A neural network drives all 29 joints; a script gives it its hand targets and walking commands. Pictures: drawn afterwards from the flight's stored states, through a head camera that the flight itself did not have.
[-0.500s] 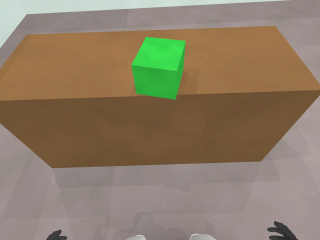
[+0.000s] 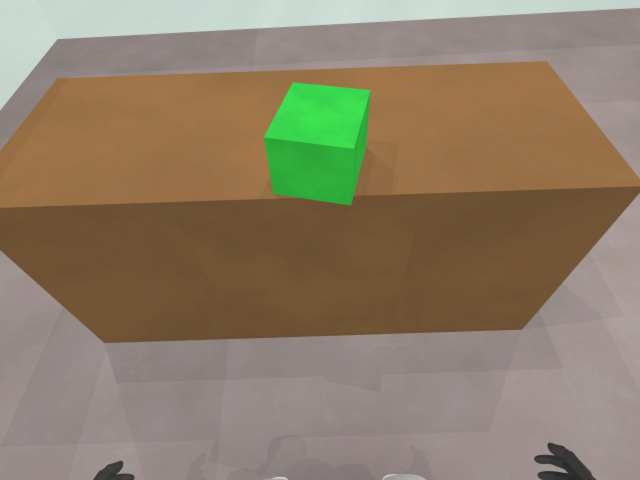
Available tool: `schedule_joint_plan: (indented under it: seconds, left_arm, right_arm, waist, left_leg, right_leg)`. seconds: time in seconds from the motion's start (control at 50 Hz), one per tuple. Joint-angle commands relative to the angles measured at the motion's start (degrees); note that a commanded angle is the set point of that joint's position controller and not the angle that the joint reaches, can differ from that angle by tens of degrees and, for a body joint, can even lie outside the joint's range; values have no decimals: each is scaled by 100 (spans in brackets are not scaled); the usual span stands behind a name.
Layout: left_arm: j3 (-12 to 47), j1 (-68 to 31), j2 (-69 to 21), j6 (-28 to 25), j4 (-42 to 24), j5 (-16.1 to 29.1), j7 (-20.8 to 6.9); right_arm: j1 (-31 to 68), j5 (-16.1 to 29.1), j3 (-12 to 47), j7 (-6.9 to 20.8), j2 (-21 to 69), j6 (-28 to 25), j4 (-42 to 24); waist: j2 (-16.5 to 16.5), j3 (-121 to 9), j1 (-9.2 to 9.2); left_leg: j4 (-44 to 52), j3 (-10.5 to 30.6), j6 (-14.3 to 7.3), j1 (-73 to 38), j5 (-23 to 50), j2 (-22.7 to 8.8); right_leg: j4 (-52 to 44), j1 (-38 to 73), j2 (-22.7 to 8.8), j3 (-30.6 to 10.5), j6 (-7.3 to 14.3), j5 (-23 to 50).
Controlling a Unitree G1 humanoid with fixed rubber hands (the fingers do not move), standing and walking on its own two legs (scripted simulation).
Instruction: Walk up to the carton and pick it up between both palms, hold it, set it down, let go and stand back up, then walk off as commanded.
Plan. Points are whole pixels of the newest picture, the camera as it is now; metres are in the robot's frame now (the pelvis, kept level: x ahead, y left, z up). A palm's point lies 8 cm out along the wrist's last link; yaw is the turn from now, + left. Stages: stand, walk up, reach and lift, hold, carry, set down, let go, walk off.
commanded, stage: stand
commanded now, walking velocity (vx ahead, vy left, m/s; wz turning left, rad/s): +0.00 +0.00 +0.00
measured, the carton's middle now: (321, 142) +0.73 +0.00 -0.02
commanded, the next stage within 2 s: none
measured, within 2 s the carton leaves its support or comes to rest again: neither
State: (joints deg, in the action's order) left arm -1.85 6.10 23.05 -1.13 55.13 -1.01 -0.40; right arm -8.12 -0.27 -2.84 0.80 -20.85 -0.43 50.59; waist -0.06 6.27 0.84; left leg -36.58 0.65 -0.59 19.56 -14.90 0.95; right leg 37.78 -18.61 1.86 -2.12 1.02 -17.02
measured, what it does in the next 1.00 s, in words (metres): stands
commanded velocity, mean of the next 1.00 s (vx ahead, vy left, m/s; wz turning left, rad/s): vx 0.00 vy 0.00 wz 0.00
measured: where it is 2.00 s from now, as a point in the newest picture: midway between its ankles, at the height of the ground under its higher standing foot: outside the picture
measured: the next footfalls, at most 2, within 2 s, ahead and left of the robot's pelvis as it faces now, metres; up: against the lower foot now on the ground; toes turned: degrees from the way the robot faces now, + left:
none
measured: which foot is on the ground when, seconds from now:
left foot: down 0.00-1.00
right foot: down 0.00-1.00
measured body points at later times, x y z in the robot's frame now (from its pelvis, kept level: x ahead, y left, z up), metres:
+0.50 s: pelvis +0.00 +0.00 +0.00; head +0.03 +0.00 +0.45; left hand +0.11 +0.32 -0.11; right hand +0.11 -0.31 -0.11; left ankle +0.05 +0.12 -0.72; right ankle +0.04 -0.11 -0.72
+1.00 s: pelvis +0.00 +0.00 +0.00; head +0.02 +0.00 +0.45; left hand +0.12 +0.32 -0.11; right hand +0.11 -0.31 -0.11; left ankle +0.05 +0.12 -0.72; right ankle +0.04 -0.11 -0.72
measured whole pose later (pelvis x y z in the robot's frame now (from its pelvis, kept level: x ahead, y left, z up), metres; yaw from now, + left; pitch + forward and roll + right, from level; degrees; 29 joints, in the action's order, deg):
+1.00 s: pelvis +0.00 +0.00 +0.00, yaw +0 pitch -2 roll +0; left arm -1.7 6.1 23.0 -1.1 55.8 -1.0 -0.4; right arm -8.1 -0.3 -2.8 0.9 -20.9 -0.4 50.6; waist -0.1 5.0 0.8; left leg -35.9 0.7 -0.6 19.5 -14.4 0.9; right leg 37.1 -18.6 1.9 -2.1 1.0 -16.5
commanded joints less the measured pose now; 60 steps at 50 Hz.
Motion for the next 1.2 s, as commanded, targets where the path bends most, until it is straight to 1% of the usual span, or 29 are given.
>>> schedule_joint_plan:
  seconds: [0.0, 0.06, 0.1, 0.12, 0.18, 0.2, 0.22, 0.24, 0.32, 0.36, 0.38, 0.42, 0.48, 0.52, 0.56, 0.6, 0.62, 0.7, 0.74, 0.82, 0.88, 0.92, 0.94, 0.98, 1.0, 1.04, 1.06, 1.12, 1.18]
  left_arm:
    - [-35, -293, 1025, -163, -90, 47, 33]
    - [-33, -292, 1029, -169, -72, 67, 29]
    - [-33, -268, 1033, -181, -98, 52, 34]
    - [-23, -307, 1025, -175, -102, 57, 30]
    - [-34, -252, 1017, -188, -84, 60, 28]
    - [-27, -245, 1027, -186, -46, 55, 33]
    - [-23, -310, 1046, -185, -64, 57, 36]
    - [-40, -292, 1059, -180, -33, 47, 40]
    - [-36, -267, 1022, -170, -76, 53, 23]
    - [-37, -292, 1027, -165, -67, 48, 33]
    - [-38, -326, 1047, -150, -62, 37, 30]
    - [-39, -264, 1013, -155, -58, 51, 23]
    - [-42, -289, 1039, -171, -60, 44, 25]
    - [-35, -275, 1036, -177, -57, 55, 32]
    - [-16, -254, 1007, -183, -61, 62, 38]
    - [-22, -227, 1009, -182, -61, 52, 34]
    - [-26, -273, 1003, -179, -48, 52, 34]
    - [-33, -254, 1042, -178, -53, 45, 40]
    - [-17, -252, 1007, -173, -41, 58, 33]
    - [-18, -284, 1022, -166, -60, 54, 28]
    - [-23, -258, 1022, -168, -53, 50, 27]
    - [-24, -302, 1025, -166, -44, 47, 30]
    - [-14, -282, 996, -176, -46, 42, 26]
    - [-21, -260, 1034, -175, -16, 58, 29]
    - [-24, -266, 1033, -181, -24, 46, 25]
    - [-27, -295, 1063, -178, -28, 49, 35]
    - [-34, -299, 1058, -184, -42, 39, 32]
    - [-33, -291, 1053, -178, -28, 47, 29]
    - [-14, -262, 1035, -189, -28, 61, 25]
  right_arm:
    - [319, -44, 2, -50, -1123, -200, 128]
    - [271, -31, 2, -46, -1143, -203, 135]
    - [284, -35, 8, -40, -1136, -207, 117]
    - [289, -29, 6, -30, -1126, -207, 109]
    - [293, -31, -2, -39, -1131, -215, 120]
    - [290, -35, -11, -41, -1158, -218, 140]
    - [267, -37, 9, -49, -1098, -210, 130]
    - [245, -39, -5, -48, -1128, -211, 149]
    - [339, -28, -5, -45, -1138, -206, 121]
    - [271, -33, 14, -44, -1088, -196, 134]
    - [250, -37, 6, -41, -1102, -193, 144]
    - [314, -39, -15, -46, -1184, -195, 131]
    - [312, -38, -19, -32, -1160, -203, 131]
    - [266, -37, -12, -31, -1141, -205, 136]
    - [235, -31, 15, -38, -1116, -216, 148]
    - [298, -41, -10, -43, -1159, -220, 123]
    - [340, -42, -2, -42, -1147, -220, 127]
    - [274, -26, -8, -33, -1132, -201, 152]
    - [273, -39, -7, -37, -1152, -219, 143]
    - [271, -45, -3, -35, -1163, -213, 119]
    - [305, -36, -2, -33, -1118, -207, 135]
    - [259, -38, 8, -33, -1122, -208, 149]
    - [308, -30, -6, -28, -1141, -214, 133]
    - [281, -45, -9, -31, -1160, -205, 145]
    - [296, -45, -16, -30, -1165, -203, 126]
    - [245, -23, -14, -39, -1149, -200, 145]
    - [238, -27, -5, -41, -1108, -196, 145]
    - [267, -24, 1, -32, -1098, -203, 135]
    - [230, -31, 3, -31, -1120, -214, 155]
  waist:
    - [150, -1674, -25]
    - [224, -1619, -10]
    - [116, -1613, -37]
    - [211, -1627, 8]
    - [123, -1674, -32]
    - [192, -1636, -41]
    - [155, -1630, 9]
    - [162, -1707, -4]
    - [193, -1633, -41]
    - [138, -1560, -22]
    - [208, -1559, 19]
    - [181, -1574, -24]
    - [267, -1624, -8]
    - [152, -1645, -8]
    - [152, -1679, -6]
    - [110, -1769, -57]
    - [205, -1728, -50]
    - [263, -1725, -15]
    - [178, -1701, -14]
    - [249, -1665, -21]
    - [159, -1627, -40]
    - [232, -1626, 0]
    - [274, -1606, -15]
    - [153, -1663, -14]
    - [178, -1645, -41]
    - [242, -1606, 6]
    - [275, -1654, -15]
    - [220, -1642, -14]
    - [241, -1716, -11]
  left_leg:
    - [1199, 896, -279, -934, 201, -680]
    - [1210, 898, -290, -923, 254, -698]
    - [1182, 871, -280, -897, 224, -670]
    - [1207, 872, -271, -906, 177, -681]
    - [1228, 915, -287, -907, 231, -697]
    - [1193, 894, -288, -924, 296, -675]
    - [1182, 881, -278, -961, 344, -668]
    - [1193, 888, -278, -985, 356, -692]
    - [1227, 893, -273, -867, 132, -682]
    - [1282, 901, -278, -845, 6, -664]
    - [1279, 914, -273, -863, -32, -665]
    - [1302, 920, -277, -843, -92, -671]
    - [1227, 865, -243, -898, 29, -653]
    - [1222, 893, -255, -945, 170, -665]
    - [1236, 897, -272, -938, 257, -682]
    - [1206, 911, -273, -961, 371, -704]
    - [1210, 915, -269, -913, 375, -715]
    - [1143, 844, -251, -987, 289, -650]
    - [1172, 902, -266, -945, 300, -675]
    - [1223, 926, -270, -933, 247, -704]
    - [1244, 887, -264, -873, 47, -673]
    - [1261, 904, -256, -850, -9, -667]
    - [1253, 908, -253, -859, 44, -677]
    - [1242, 932, -265, -880, 159, -683]
    - [1209, 876, -246, -897, 232, -660]
    - [1214, 870, -260, -899, 206, -646]
    - [1212, 868, -255, -894, 173, -654]
    - [1218, 882, -256, -903, 200, -661]
    - [1208, 888, -252, -1001, 322, -674]
  right_leg:
    - [-1535, 603, -817, -1004, 230, 212]
    - [-1538, 565, -818, -1028, 214, 205]
    - [-1517, 561, -813, -1032, 225, 219]
    - [-1532, 555, -822, -1032, 219, 186]
    - [-1522, 610, -812, -982, 212, 229]
    - [-1555, 621, -836, -1021, 228, 280]
    - [-1531, 558, -839, -1026, 217, 285]
    - [-1522, 610, -836, -1001, 217, 266]
    - [-1584, 603, -805, -996, 217, 106]
    - [-1633, 555, -836, -1058, 223, -49]
    - [-1642, 497, -817, -1063, 221, -83]
    - [-1615, 536, -784, -1005, 207, -134]
    - [-1650, 509, -831, -1063, 204, -21]
    - [-1618, 542, -849, -1067, 222, 99]
    - [-1541, 608, -837, -1040, 212, 240]
    - [-1488, 666, -819, -981, 206, 316]
    - [-1498, 640, -813, -966, 199, 305]
    - [-1632, 537, -894, -1077, 243, 171]
    - [-1612, 579, -859, -1025, 225, 235]
    - [-1573, 545, -838, -1020, 207, 166]
    - [-1648, 552, -856, -1056, 213, 19]
    - [-1643, 521, -852, -1043, 206, -66]
    - [-1658, 505, -838, -1050, 201, -31]
    - [-1616, 576, -838, -1004, 190, 61]
    - [-1640, 562, -868, -1025, 193, 83]
    - [-1655, 513, -869, -1063, 213, 75]
    - [-1636, 553, -878, -1050, 212, 74]
    - [-1645, 537, -863, -1049, 207, 61]
    - [-1617, 578, -866, -1023, 186, 276]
